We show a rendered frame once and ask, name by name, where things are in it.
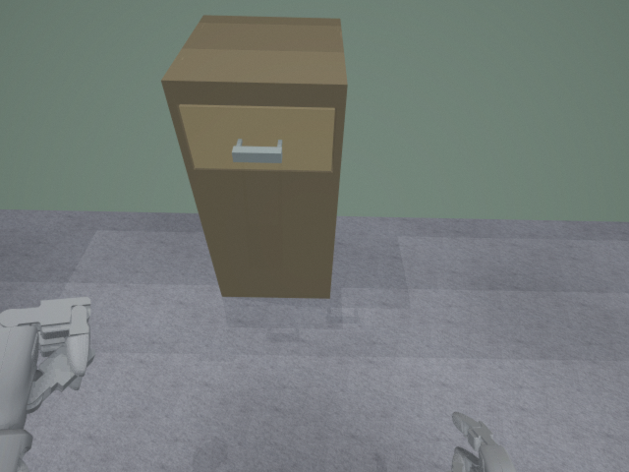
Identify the robot right hand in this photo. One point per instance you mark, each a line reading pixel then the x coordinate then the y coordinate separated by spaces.
pixel 492 457

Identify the robot left hand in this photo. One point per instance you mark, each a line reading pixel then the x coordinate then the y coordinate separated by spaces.
pixel 59 329

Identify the drawer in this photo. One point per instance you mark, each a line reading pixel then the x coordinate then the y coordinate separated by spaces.
pixel 306 134

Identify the handle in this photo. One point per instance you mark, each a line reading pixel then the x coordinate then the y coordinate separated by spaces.
pixel 257 154

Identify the robot left forearm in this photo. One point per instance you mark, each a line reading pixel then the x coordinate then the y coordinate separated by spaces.
pixel 13 446

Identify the cabinet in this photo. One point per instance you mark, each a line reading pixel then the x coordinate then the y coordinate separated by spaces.
pixel 270 233

